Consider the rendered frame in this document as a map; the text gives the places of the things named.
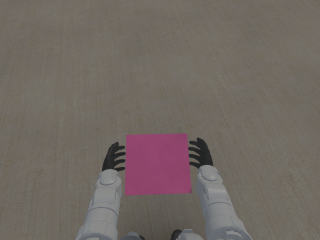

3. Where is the robot right forearm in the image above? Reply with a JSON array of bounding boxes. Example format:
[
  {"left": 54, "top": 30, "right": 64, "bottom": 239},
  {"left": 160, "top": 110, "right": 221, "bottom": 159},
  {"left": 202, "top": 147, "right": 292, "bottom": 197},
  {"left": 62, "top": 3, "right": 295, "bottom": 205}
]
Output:
[{"left": 195, "top": 165, "right": 253, "bottom": 240}]

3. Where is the carton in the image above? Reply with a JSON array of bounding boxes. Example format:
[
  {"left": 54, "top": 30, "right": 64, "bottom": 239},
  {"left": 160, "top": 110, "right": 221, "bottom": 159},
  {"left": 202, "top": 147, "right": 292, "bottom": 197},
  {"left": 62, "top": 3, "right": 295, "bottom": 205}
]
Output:
[{"left": 125, "top": 133, "right": 192, "bottom": 196}]

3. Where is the robot right foot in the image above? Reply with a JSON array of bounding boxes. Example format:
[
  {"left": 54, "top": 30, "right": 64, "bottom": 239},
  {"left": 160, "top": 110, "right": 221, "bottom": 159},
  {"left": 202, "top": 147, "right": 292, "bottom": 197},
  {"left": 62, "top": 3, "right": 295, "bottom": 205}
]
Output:
[{"left": 171, "top": 229, "right": 182, "bottom": 240}]

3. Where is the robot left forearm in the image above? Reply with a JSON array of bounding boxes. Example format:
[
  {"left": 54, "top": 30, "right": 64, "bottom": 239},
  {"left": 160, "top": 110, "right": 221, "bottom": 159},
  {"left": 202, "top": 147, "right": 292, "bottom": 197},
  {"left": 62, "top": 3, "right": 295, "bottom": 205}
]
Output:
[{"left": 75, "top": 169, "right": 122, "bottom": 240}]

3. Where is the left robot hand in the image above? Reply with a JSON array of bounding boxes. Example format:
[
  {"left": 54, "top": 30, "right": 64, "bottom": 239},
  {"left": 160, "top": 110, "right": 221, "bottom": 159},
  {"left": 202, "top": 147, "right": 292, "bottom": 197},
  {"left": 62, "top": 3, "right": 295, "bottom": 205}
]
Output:
[{"left": 102, "top": 142, "right": 126, "bottom": 172}]

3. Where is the right robot hand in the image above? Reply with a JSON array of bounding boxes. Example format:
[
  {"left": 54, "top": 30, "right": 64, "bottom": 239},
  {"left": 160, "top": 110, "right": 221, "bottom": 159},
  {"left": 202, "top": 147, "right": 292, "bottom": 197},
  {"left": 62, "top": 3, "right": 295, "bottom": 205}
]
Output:
[{"left": 188, "top": 137, "right": 214, "bottom": 169}]

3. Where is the right robot shin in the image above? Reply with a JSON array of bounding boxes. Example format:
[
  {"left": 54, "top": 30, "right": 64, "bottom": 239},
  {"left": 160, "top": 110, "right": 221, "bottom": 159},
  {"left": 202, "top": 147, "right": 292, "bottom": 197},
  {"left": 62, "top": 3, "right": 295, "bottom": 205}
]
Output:
[{"left": 179, "top": 229, "right": 193, "bottom": 236}]

